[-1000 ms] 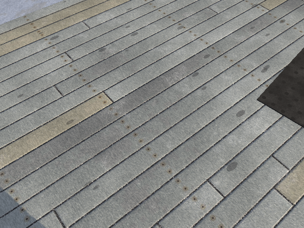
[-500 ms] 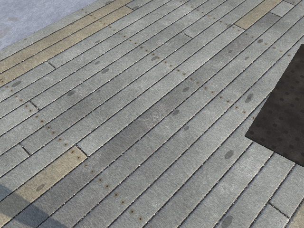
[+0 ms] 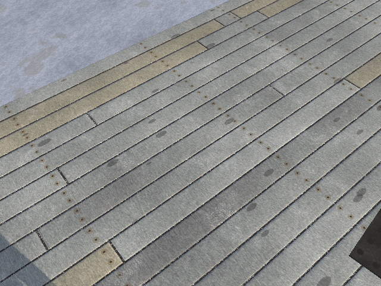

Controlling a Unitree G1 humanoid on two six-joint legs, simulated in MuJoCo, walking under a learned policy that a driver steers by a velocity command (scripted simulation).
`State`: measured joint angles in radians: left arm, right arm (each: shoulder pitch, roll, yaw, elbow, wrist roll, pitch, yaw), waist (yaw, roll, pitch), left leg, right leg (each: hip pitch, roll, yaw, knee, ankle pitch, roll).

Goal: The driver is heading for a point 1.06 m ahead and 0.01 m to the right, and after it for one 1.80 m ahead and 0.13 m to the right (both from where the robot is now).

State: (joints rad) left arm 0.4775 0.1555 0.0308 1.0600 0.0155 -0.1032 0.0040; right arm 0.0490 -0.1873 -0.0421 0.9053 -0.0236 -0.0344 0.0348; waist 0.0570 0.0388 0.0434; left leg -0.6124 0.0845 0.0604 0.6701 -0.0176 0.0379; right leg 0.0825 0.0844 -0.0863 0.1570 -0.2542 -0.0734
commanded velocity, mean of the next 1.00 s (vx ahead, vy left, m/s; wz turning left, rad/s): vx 0.27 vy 0.00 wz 0.00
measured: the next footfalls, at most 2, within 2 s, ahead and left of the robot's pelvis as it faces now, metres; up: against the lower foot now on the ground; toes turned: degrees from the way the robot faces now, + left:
left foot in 0.12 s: +0.24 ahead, +0.10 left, +0.00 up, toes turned +5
right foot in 0.62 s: +0.46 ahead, -0.05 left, +0.00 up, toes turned -3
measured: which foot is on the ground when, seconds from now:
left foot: up 0.00-0.10, down 0.12-0.64, up 0.66-0.92, down 0.94-1.00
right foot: down 0.00-0.14, up 0.16-0.60, down 0.62-1.00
